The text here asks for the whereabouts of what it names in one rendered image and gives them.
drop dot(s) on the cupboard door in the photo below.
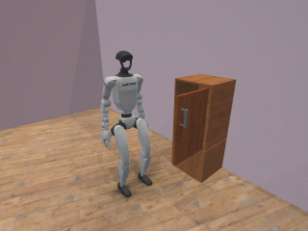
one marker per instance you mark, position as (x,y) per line
(188,141)

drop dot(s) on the robot left forearm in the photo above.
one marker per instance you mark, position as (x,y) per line
(140,108)

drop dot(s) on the humanoid robot torso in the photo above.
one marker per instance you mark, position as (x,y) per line
(125,96)

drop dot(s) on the left robot upper arm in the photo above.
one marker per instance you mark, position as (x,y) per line
(140,80)

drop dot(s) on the right robot upper arm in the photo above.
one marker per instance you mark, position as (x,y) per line
(108,84)

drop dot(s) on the right robot foot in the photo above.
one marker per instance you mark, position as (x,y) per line
(124,190)

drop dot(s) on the robot right forearm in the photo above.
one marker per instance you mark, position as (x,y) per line
(104,116)

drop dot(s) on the handle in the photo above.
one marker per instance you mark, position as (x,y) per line
(186,115)

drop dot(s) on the robot right hand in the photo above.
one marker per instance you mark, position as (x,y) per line
(106,137)

